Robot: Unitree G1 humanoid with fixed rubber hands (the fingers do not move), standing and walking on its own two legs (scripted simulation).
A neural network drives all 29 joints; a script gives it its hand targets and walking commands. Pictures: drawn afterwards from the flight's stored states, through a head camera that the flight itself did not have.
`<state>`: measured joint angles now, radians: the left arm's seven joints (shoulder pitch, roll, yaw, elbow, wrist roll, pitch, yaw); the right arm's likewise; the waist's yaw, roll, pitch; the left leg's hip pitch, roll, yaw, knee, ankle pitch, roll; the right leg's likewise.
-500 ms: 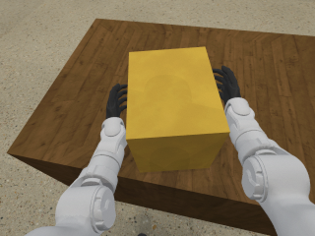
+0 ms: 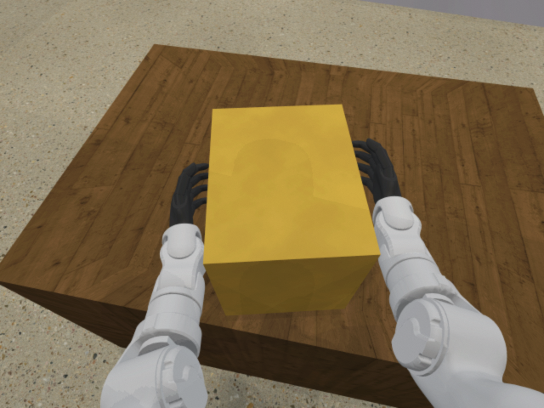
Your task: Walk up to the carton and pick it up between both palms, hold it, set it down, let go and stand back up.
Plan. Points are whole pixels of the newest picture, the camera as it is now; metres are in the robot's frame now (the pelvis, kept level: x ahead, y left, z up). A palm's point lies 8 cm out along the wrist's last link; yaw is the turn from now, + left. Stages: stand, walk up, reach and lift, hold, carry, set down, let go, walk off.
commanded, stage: reach and lift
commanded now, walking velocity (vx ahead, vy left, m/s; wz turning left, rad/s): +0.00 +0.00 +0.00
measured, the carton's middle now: (281, 213) +0.42 +0.05 -0.01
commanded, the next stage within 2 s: none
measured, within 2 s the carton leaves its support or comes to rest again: leaves its support in 1.40 s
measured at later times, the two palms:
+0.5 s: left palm (183, 218) +0.37 +0.19 +0.03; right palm (379, 190) +0.45 -0.10 +0.05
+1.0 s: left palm (181, 221) +0.36 +0.20 +0.03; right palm (377, 196) +0.44 -0.10 +0.05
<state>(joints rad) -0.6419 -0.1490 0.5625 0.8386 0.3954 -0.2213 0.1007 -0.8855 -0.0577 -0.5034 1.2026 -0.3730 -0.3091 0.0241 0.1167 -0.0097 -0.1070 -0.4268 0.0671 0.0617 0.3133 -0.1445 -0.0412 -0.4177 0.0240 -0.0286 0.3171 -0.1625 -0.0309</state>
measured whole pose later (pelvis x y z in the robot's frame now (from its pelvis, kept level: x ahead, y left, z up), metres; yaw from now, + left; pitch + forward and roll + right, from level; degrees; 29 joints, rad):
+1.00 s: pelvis +0.00 +0.00 +0.00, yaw +1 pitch +16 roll +0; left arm -0.61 -0.10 0.46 0.87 0.28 -0.28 0.13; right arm -0.87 -0.08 -0.25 1.24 -0.17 -0.40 -0.08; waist 0.09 0.01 -0.11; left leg -0.45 0.07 0.08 0.32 -0.13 -0.03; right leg -0.42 0.02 -0.06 0.30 -0.15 -0.03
